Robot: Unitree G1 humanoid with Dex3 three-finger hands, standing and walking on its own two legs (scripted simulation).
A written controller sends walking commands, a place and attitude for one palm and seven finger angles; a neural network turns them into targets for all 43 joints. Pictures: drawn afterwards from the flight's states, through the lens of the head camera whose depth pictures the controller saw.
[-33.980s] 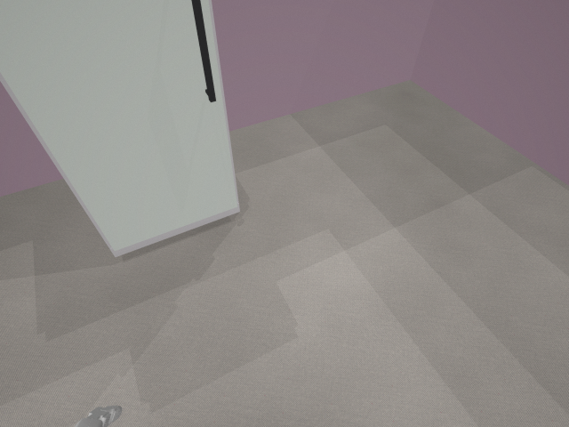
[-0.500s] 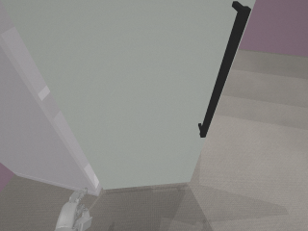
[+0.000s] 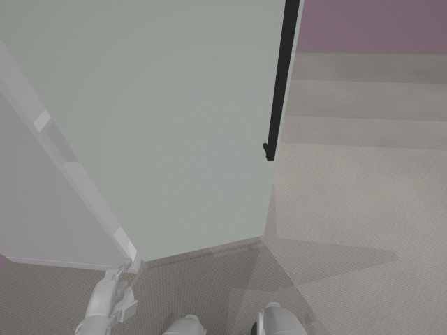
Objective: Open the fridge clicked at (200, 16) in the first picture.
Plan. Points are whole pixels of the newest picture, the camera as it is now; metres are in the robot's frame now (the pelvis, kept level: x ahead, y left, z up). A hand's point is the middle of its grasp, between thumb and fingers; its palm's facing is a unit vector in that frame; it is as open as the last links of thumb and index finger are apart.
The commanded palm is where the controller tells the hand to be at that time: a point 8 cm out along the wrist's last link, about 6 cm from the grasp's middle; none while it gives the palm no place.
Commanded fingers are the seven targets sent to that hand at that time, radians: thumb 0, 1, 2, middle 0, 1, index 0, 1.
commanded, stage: stop stepping back and stand still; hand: right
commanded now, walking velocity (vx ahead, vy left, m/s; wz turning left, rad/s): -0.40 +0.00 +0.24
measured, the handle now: (276, 84) +0.59 -0.09 +0.15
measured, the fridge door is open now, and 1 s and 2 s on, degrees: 72 72 72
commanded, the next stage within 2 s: let the arm hang, fingers relaxed in 0.86 s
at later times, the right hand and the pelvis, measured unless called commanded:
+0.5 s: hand out of the picture +0.12 -0.29 +0.21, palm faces +0.39 +0.86 -0.34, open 7.4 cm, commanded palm +0.07 -0.33 +0.21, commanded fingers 0.00 -0.90 -0.90 0.20 0.30 0.20 0.30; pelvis -0.11 -0.05 +0.02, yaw +7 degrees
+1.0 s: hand out of the picture +0.13 -0.30 +0.17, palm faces +0.30 +0.85 -0.44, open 7.4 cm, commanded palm none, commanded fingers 0.00 -0.90 -0.90 0.20 0.30 0.20 0.30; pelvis -0.13 -0.07 +0.02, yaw +8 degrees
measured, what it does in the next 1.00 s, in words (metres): walks backwards: right foot, then left foot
